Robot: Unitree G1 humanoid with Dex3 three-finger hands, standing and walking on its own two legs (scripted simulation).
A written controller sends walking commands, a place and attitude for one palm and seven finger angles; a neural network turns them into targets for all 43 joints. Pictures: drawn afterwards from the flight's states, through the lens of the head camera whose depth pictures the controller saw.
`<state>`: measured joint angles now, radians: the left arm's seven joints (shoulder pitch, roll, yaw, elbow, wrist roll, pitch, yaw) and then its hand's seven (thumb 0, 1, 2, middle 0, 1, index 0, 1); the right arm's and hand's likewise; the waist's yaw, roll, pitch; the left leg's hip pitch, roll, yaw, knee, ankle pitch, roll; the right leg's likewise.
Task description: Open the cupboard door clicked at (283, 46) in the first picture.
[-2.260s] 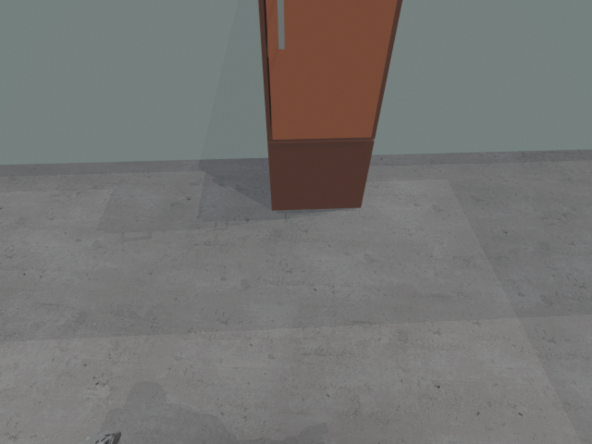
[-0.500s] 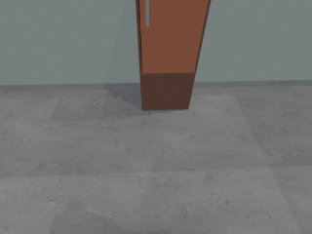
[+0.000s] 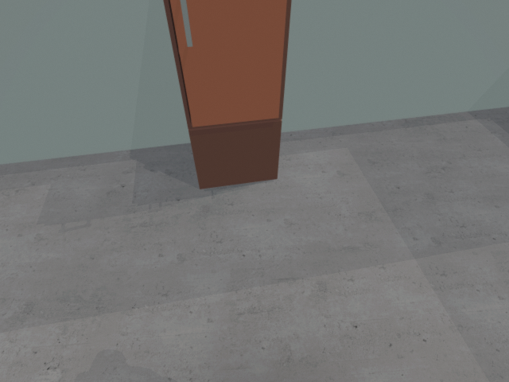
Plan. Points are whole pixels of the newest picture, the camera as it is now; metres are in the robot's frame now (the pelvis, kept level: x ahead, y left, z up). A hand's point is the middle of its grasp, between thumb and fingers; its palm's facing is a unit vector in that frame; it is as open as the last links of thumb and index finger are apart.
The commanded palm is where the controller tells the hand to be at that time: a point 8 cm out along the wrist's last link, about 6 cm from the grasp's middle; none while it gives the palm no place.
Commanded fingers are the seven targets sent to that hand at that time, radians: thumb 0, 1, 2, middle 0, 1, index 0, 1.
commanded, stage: walk to a spot facing it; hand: left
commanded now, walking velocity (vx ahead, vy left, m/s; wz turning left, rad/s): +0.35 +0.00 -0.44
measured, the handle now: (185, 16) +1.13 +0.32 +0.12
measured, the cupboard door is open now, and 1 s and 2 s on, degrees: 0 0 0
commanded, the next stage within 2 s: turn to face it in 1.90 s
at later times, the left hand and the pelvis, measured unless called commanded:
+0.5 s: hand (129, 369) +0.17 +0.26 -0.18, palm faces -0.14 -0.98 -0.17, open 7.4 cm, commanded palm none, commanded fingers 0.00 0.90 0.90 -0.20 -0.30 -0.20 -0.30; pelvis +0.17 +0.06 +0.00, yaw -14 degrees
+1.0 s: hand (250, 209) +0.55 +0.06 -0.15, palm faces -0.56 -0.80 -0.20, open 7.4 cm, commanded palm none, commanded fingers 0.00 0.90 0.90 -0.20 -0.30 -0.20 -0.30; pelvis +0.32 -0.01 -0.01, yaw -30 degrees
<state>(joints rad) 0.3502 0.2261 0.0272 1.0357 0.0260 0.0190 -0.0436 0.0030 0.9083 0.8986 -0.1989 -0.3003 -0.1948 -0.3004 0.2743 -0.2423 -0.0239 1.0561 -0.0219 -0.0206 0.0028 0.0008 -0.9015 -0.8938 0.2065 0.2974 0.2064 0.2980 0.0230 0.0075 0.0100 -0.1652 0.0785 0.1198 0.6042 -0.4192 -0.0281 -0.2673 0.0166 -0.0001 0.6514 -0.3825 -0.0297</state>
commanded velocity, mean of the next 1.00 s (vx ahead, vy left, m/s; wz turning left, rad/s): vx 0.20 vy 0.00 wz -0.55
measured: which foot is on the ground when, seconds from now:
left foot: down 0.00-0.02, up 0.04-0.38, down 0.40-0.94, up 0.96-1.00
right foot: down 0.00-0.40, up 0.42-0.92, down 0.94-1.00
